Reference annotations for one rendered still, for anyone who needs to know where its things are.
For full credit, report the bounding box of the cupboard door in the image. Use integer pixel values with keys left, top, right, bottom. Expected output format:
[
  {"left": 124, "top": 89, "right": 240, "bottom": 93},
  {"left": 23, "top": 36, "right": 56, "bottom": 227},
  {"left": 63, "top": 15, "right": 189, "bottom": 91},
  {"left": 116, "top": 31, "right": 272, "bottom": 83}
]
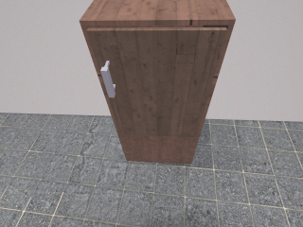
[{"left": 86, "top": 27, "right": 227, "bottom": 138}]

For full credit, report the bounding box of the handle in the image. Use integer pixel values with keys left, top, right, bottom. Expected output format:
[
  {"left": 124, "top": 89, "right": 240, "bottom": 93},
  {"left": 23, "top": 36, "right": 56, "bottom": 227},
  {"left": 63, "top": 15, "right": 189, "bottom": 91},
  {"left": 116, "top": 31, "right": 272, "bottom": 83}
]
[{"left": 100, "top": 61, "right": 116, "bottom": 97}]

